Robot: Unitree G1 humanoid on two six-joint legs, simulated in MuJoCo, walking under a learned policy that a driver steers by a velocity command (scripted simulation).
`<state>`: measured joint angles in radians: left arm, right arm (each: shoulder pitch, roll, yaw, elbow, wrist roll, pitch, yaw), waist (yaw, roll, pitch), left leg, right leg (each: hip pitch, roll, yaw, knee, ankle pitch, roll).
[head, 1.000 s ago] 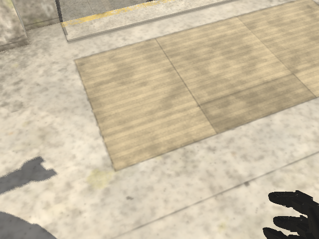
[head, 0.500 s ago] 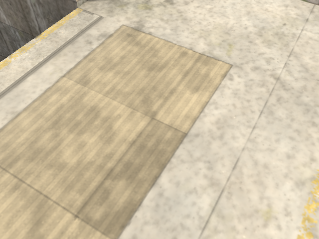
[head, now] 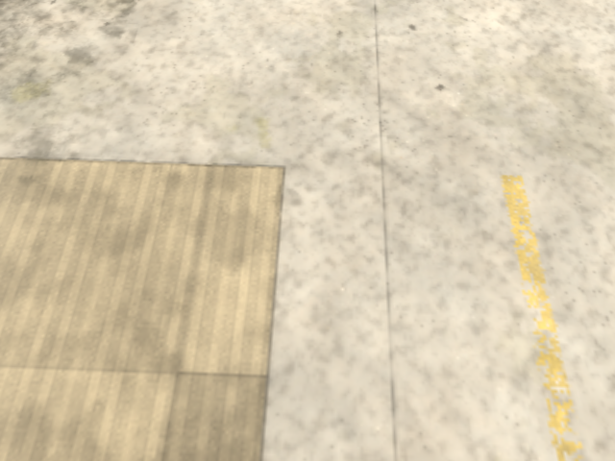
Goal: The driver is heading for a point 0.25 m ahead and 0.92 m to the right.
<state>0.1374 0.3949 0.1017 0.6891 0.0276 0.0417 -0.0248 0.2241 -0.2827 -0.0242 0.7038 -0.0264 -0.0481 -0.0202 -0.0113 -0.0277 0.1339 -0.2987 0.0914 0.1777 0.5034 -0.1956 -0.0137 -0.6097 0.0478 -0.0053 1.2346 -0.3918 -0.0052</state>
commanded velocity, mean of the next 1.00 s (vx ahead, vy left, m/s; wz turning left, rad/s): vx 0.82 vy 0.00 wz -0.59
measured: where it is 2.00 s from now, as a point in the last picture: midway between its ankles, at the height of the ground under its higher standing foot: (491, 209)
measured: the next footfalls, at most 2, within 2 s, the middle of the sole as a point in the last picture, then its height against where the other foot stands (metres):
right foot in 0.30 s outside the picture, level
left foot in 0.72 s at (383, 310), level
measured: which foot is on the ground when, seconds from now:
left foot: down 0.00-0.32, up 0.34-0.70, down 0.72-1.00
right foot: up 0.00-0.28, down 0.30-0.74, up 0.76-1.00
